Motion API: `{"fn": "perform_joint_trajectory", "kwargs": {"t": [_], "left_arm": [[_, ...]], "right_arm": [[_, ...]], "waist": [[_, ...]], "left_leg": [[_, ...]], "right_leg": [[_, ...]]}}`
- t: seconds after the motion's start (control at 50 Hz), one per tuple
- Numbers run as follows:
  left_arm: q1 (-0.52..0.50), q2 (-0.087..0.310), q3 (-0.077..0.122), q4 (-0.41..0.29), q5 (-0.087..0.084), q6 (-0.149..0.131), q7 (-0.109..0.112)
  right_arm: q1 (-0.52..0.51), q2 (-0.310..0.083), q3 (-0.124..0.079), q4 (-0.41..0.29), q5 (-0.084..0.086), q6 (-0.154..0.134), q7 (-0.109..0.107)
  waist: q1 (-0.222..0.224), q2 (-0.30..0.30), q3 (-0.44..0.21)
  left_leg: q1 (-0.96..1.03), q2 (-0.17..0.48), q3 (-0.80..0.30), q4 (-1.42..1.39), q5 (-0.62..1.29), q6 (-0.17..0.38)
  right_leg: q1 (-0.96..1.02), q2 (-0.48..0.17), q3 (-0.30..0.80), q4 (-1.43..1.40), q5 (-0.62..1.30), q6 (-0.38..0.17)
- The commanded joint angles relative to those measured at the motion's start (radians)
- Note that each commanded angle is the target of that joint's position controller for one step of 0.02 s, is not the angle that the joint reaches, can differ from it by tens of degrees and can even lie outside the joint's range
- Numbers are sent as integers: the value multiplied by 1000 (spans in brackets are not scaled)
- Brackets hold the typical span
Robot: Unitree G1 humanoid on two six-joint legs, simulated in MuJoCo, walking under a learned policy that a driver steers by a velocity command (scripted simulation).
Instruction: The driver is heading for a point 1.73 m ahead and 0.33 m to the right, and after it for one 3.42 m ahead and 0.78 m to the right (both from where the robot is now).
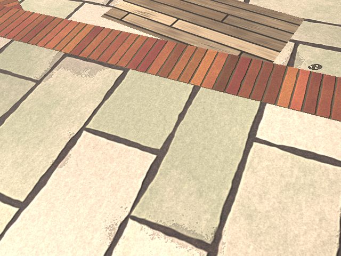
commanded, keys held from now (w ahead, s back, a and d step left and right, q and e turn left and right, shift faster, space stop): no key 1.00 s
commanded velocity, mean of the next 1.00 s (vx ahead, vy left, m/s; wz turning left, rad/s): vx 0.00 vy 0.00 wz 0.08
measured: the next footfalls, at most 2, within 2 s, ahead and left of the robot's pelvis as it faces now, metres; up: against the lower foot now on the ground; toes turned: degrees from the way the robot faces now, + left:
left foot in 0.24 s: +0.02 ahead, +0.14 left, +0.00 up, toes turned -1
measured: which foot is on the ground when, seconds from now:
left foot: up 0.00-0.22, down 0.24-1.00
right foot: down 0.00-1.00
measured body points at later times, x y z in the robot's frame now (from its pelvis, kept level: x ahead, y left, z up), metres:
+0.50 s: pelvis +0.00 +0.02 +0.00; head +0.00 +0.03 +0.45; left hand +0.09 +0.29 -0.13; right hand +0.16 -0.21 -0.11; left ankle -0.02 +0.14 -0.74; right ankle +0.02 -0.12 -0.74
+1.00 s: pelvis +0.00 +0.02 +0.00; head +0.01 +0.03 +0.45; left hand +0.04 +0.29 -0.15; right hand +0.10 -0.22 -0.14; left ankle -0.02 +0.14 -0.74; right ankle +0.02 -0.12 -0.74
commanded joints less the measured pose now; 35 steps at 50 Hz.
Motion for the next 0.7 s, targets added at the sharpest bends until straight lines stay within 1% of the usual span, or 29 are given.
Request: {"fn": "perform_joint_trajectory", "kwargs": {"t": [0.02,0.04,0.06,0.08,0.12,0.14,0.16,0.18,0.2,0.22,0.24,0.26,0.28,0.3,0.32,0.34,0.36,0.4,0.54,0.7], "left_arm": [[-92,110,17,-92,-23,-12,8],[-80,108,14,-87,-21,-7,8],[-66,105,13,-81,-18,-3,8],[-52,102,11,-76,-15,0,9],[-49,114,13,-69,-16,6,8],[-33,132,18,-63,-18,9,6],[-15,147,21,-56,-22,13,4],[-9,154,21,-52,-27,15,2],[-17,151,18,-49,-36,16,1],[2,137,12,-37,-44,12,-1],[36,123,5,-26,-39,0,-5],[46,90,-8,-35,-6,-17,-15],[59,43,-20,-32,-1,-29,-20],[-6,85,-15,-27,8,-29,-18],[-39,92,-11,-25,3,-27,-18],[-46,88,-11,-16,-3,-20,-14],[-36,90,-10,-13,-3,-13,-11],[-21,83,-11,1,-8,-9,-8],[-1,78,-8,63,-13,-6,1],[12,82,-6,132,-18,-1,13]], "right_arm": [[72,-80,-32,-23,-3,2,-6],[59,-58,-23,-27,1,4,-4],[35,-42,-15,-35,6,2,-4],[12,-27,-6,-42,8,0,-4],[-17,3,11,-51,1,-2,0],[-30,7,15,-55,2,-3,3],[-29,-8,11,-52,7,-4,5],[-14,-20,7,-41,10,-5,6],[17,-19,5,-22,9,-6,8],[36,-20,6,-8,3,-8,9],[39,-48,5,-14,-7,-9,5],[59,-112,-5,-22,-19,-7,-5],[15,-93,0,0,-27,-6,1],[-14,-26,13,-19,-26,-14,12],[-6,-6,20,-6,-34,-20,16],[-1,-22,18,-3,-33,-26,16],[-1,-27,18,3,-29,-33,17],[15,-16,24,15,-26,-41,13],[25,-3,30,42,-22,-48,9],[50,8,32,98,-18,-53,7]], "waist": [[-40,-153,-59],[-33,-159,-54],[-22,-178,-57],[-10,-195,-65],[5,-235,-87],[18,-257,-88],[28,-267,-88],[24,-263,-86],[4,-248,-80],[-8,-225,-69],[0,-184,-88],[25,-33,-143],[64,136,-142],[17,81,-107],[5,58,-85],[1,47,-56],[3,51,-29],[8,47,-12],[8,-8,-3],[8,-29,-10]], "left_leg": [[-75,45,-7,260,1,-50],[-58,47,18,231,17,-59],[-49,57,38,167,28,-66],[-34,76,52,77,33,-72],[80,122,101,-117,13,-76],[130,131,128,-196,-5,-74],[166,129,147,-263,8,-72],[205,127,158,-351,62,-64],[267,123,171,-487,168,-47],[338,123,166,-626,288,-22],[443,171,97,-642,391,10],[555,292,-16,-564,660,51],[441,317,-25,-533,571,119],[381,281,-16,-551,425,121],[356,256,-2,-558,342,98],[329,236,11,-560,317,82],[305,235,9,-563,311,76],[283,228,16,-560,306,69],[272,211,26,-554,288,65],[284,191,51,-546,320,59]], "right_leg": [[121,-249,224,-159,355,-190],[120,-223,182,-162,372,-189],[146,-209,157,-159,378,-191],[179,-202,144,-150,384,-191],[184,-196,119,-136,394,-189],[179,-204,125,-134,403,-197],[181,-213,140,-127,412,-204],[180,-216,148,-114,415,-204],[164,-210,143,-97,417,-192],[136,-196,137,-88,399,-163],[76,-185,133,-82,333,-108],[1,-126,64,0,207,-46],[34,-60,-18,-42,17,10],[73,-55,-25,-33,31,45],[76,-49,-31,-33,58,51],[79,-47,-34,-26,74,47],[78,-48,-31,-29,88,46],[90,-52,-26,-36,96,40],[112,-53,-27,-45,107,49],[130,-56,-26,-47,128,49]]}}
